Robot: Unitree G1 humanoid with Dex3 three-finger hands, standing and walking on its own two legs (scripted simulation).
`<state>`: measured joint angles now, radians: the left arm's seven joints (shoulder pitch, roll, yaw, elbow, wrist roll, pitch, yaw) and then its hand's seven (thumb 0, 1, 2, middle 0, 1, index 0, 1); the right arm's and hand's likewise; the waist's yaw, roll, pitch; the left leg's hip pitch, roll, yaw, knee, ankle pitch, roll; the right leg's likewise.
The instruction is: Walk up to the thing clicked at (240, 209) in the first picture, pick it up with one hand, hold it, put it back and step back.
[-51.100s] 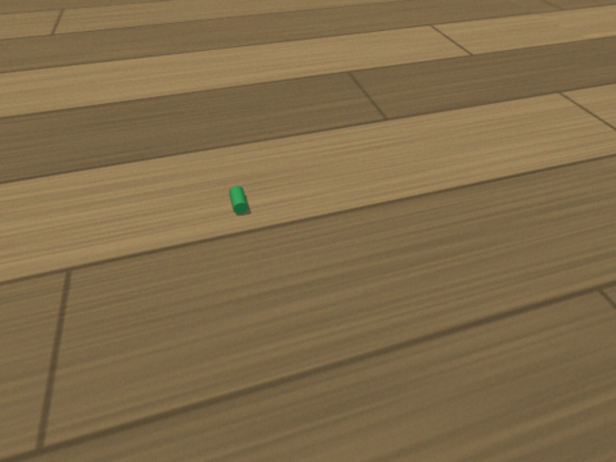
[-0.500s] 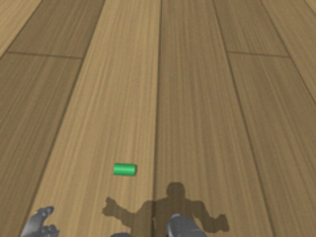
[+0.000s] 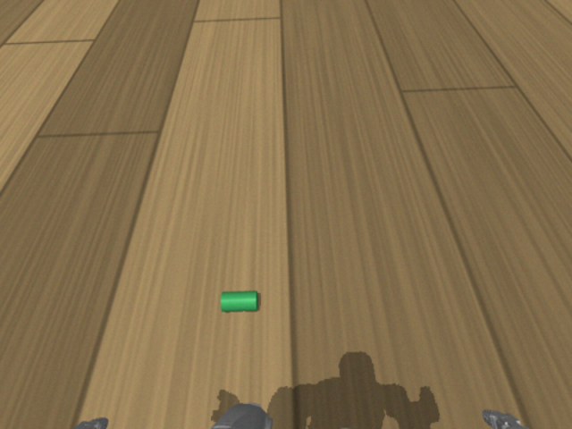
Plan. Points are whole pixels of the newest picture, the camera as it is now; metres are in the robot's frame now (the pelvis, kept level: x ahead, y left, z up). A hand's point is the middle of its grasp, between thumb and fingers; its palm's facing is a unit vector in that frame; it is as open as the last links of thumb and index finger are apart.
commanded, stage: step back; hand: left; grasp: from above
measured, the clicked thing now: (239, 301) +0.59 +0.21 -0.73
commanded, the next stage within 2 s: none
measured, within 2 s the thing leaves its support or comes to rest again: neither
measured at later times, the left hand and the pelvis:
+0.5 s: hand out of the picture -0.08 +0.27 -0.16, palm faces +0.02 -0.93 -0.38, open 7.4 cm; pelvis -0.15 -0.01 +0.00, yaw +1 degrees
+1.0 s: hand out of the picture -0.21 +0.24 -0.15, palm faces +0.07 -0.92 -0.40, open 7.4 cm; pelvis -0.34 -0.04 -0.01, yaw +4 degrees
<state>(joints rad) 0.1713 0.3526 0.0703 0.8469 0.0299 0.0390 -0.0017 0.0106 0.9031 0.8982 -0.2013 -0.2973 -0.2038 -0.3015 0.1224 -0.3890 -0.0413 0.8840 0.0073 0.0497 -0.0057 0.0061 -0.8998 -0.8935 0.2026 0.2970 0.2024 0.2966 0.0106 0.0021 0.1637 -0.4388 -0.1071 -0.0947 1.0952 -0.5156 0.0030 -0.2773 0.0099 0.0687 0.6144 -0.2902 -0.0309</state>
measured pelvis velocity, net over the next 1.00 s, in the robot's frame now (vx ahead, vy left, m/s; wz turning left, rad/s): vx -0.34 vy -0.04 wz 0.07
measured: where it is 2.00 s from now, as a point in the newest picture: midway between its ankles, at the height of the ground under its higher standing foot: outside the picture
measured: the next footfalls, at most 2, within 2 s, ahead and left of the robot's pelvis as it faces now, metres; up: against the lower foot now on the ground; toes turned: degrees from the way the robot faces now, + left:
left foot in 0.20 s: -0.05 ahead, +0.13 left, +0.00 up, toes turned +1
right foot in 0.58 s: -0.18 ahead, -0.16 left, +0.00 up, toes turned +3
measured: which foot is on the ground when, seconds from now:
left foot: up 0.00-0.18, down 0.20-0.62, up 0.64-0.92, down 0.94-1.00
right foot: down 0.00-0.22, up 0.24-0.56, down 0.58-0.96, up 0.98-1.00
